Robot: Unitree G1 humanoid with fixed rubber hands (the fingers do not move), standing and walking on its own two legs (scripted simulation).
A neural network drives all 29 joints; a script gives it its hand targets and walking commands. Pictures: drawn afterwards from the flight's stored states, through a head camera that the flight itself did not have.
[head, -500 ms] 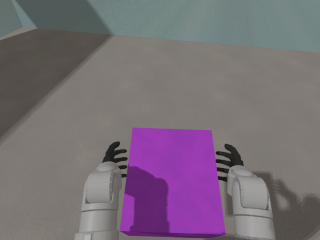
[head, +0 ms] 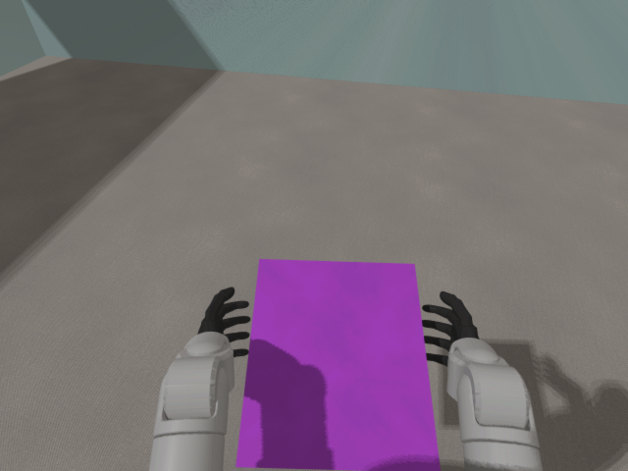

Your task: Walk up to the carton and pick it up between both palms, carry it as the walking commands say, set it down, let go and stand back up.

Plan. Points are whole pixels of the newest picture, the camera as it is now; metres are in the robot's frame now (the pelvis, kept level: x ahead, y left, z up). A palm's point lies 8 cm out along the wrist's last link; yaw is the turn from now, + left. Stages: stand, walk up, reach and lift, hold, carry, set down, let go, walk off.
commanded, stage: carry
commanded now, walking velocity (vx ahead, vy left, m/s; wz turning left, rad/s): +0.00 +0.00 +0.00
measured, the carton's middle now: (333, 366) +0.30 +0.00 -0.03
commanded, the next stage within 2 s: none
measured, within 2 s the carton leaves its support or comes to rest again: neither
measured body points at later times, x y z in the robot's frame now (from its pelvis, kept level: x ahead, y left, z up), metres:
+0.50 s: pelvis +0.00 -0.01 +0.00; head -0.02 +0.00 +0.45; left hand +0.29 +0.15 +0.05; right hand +0.29 -0.16 +0.05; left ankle +0.00 +0.07 -0.73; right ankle +0.08 -0.15 -0.73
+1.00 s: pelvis +0.01 -0.01 +0.00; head -0.02 +0.00 +0.45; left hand +0.29 +0.15 +0.05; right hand +0.29 -0.16 +0.05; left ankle +0.00 +0.07 -0.73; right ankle +0.08 -0.15 -0.73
